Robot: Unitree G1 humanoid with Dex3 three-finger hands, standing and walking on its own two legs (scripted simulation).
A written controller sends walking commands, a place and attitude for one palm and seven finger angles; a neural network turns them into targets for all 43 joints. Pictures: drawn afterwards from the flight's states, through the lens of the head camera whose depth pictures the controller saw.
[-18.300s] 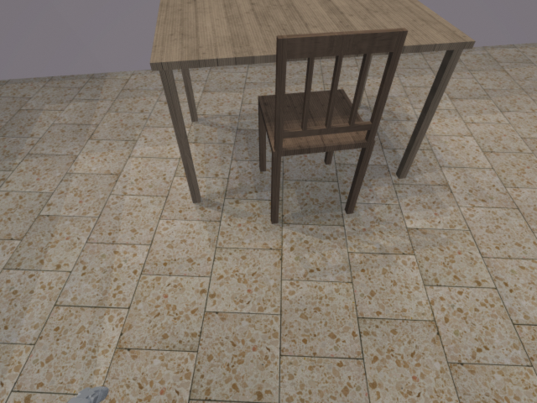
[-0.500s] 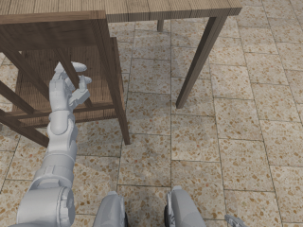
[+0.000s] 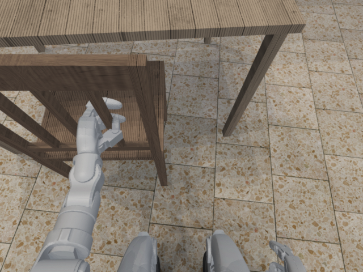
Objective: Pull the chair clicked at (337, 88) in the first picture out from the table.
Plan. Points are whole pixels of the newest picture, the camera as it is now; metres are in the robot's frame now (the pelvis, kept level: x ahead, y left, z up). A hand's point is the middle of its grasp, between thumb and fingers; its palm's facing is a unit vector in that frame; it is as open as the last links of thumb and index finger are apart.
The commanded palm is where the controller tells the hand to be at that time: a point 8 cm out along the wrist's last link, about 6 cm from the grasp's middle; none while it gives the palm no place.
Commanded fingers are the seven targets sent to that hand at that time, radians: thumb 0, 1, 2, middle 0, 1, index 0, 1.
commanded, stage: step backward, pulling the chair out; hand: left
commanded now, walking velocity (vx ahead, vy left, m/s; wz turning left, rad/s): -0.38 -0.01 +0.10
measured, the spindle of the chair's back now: (68, 122) +0.44 +0.26 -0.01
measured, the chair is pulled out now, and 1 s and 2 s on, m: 0.03 0.17 0.20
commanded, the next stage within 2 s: none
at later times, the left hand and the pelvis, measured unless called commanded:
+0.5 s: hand (120, 144) +0.37 +0.13 +0.02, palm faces -0.06 -0.99 -0.14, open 4.9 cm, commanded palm +0.35 +0.18 +0.02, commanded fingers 0.00 0.90 0.90 -0.50 -1.45 -0.50 -1.45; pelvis +0.00 +0.01 +0.08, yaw -3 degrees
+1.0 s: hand (126, 187) +0.28 +0.11 +0.02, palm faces -0.04 -0.99 -0.17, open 5.0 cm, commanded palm +0.28 +0.16 +0.02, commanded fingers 0.00 0.90 0.90 -0.50 -1.45 -0.50 -1.45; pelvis -0.07 -0.01 +0.08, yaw -1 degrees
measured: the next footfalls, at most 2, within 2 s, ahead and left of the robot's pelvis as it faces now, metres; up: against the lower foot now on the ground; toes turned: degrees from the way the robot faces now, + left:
none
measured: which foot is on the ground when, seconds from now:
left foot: down 0.00-1.00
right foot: down 0.00-1.00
